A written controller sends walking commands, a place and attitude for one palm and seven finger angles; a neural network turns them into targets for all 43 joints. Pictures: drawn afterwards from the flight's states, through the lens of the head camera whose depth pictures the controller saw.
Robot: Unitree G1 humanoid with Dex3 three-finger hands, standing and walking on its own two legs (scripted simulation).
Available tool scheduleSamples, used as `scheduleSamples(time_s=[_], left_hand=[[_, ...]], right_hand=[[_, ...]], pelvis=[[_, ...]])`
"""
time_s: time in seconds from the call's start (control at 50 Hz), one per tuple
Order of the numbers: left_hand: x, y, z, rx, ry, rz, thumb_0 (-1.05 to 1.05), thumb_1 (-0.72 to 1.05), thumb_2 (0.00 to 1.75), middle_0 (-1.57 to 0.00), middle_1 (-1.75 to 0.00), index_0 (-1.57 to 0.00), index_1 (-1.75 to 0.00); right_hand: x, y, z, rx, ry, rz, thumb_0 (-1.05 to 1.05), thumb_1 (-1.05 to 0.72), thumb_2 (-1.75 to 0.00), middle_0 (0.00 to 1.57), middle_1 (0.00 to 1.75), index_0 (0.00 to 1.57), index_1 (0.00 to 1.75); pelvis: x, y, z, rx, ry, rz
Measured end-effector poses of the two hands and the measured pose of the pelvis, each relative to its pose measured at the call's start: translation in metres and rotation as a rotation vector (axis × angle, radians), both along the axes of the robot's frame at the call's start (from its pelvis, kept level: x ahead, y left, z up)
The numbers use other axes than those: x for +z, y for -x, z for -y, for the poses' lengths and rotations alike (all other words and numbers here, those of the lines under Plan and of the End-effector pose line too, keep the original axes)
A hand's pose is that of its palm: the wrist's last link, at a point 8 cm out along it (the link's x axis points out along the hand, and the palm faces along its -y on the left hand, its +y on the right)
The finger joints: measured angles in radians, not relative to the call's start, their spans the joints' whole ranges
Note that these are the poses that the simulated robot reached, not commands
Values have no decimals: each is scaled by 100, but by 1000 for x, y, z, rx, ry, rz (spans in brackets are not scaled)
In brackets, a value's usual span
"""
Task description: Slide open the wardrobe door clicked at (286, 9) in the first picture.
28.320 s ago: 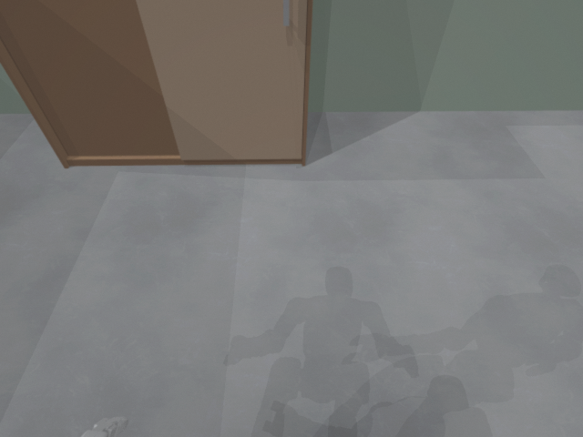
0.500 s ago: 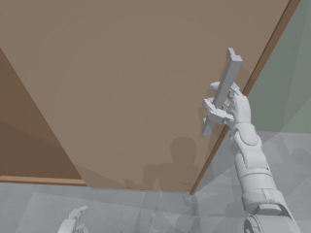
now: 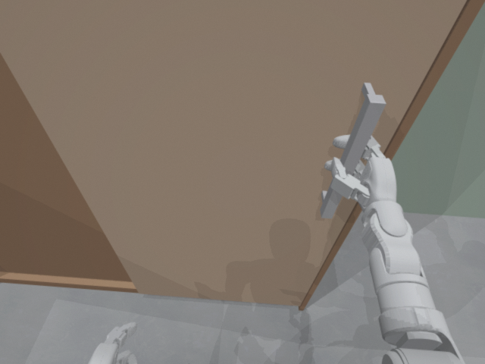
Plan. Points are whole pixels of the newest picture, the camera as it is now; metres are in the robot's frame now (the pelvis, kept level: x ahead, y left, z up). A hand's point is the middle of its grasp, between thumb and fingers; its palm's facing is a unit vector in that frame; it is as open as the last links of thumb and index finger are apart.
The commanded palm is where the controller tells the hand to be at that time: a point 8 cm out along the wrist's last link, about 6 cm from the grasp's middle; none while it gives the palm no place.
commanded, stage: grip the handle and tug to test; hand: right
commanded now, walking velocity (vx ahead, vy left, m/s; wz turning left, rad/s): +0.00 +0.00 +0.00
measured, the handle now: (344, 159) +0.45 -0.14 +0.12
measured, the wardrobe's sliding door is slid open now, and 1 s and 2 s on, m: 0.00 0.01 0.08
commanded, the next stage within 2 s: tug the door sideways, standing still in 0.32 s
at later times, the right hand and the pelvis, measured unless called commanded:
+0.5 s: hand (338, 179) +0.39 -0.11 +0.13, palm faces -0.03 +1.00 +0.00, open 5.9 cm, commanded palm +0.37 -0.16 +0.13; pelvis +0.04 +0.00 +0.00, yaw +1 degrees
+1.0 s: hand (331, 177) +0.39 -0.10 +0.13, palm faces +0.04 +1.00 -0.03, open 5.9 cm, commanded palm +0.36 -0.10 +0.13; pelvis +0.02 -0.01 +0.00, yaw -4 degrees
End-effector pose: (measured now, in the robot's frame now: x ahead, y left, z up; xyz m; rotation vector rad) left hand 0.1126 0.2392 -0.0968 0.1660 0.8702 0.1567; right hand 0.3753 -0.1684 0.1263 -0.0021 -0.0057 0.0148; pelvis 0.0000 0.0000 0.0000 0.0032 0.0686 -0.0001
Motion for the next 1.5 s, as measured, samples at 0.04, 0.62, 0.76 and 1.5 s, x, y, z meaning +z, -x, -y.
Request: scheduleSamples(time_s=[0.04, 0.62, 0.76, 1.5], left_hand=[[0, -1, 0, 0, 3, 2, 1, 90, 90, -20, -30, -20, -30], [8, -78, 12, -83, -13, 13, 1, 90, 90, -20, -30, -20, -30], [4, -83, 26, -128, 7, 13, 1, 90, 90, -20, -30, -20, -30], [-22, -16, 4, 4, 6, -88, 1, 90, 90, -20, -30, -20, -30]], right_hand=[[0, 0, 0, -2, 1, 0, 1, -74, -79, 33, 137, 32, 137], [2, 1, 0, -3, 1, -17, 2, -73, -81, 32, 136, 32, 137], [3, 2, -3, -41, 10, -33, 2, -73, -83, 32, 135, 32, 139], [1, -2, -42, 9, 120, 47, -3, -67, -82, 40, 136, 32, 139]], pelvis=[[0, -1, 0, 2, 0, -1], [2, -40, 2, -28, -8, -11], [1, -35, 4, -55, -8, -18], [-6, -6, -18, -8, -9, 56]])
